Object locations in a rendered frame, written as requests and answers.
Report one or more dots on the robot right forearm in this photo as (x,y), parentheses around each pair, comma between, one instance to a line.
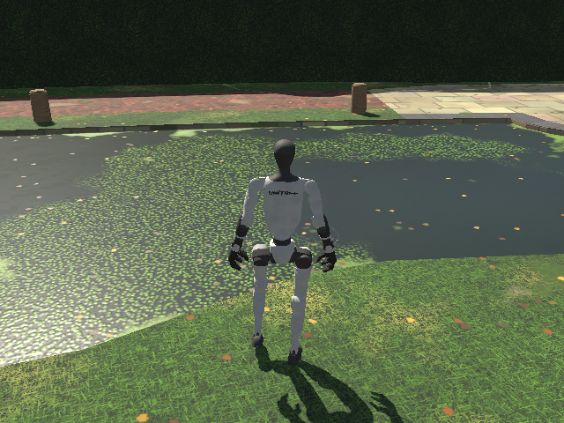
(324,233)

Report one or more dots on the robot left thigh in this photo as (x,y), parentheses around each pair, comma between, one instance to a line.
(261,256)

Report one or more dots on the robot right foot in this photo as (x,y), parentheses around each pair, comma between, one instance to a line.
(293,358)

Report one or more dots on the robot left upper arm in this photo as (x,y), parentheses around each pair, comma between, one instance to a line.
(250,201)

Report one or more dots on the robot right upper arm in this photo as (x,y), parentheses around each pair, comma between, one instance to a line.
(315,202)

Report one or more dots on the left robot hand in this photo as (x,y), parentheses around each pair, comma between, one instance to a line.
(233,256)

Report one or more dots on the right robot hand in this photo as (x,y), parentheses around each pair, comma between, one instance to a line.
(330,258)

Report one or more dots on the robot left forearm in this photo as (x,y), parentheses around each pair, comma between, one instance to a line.
(239,235)

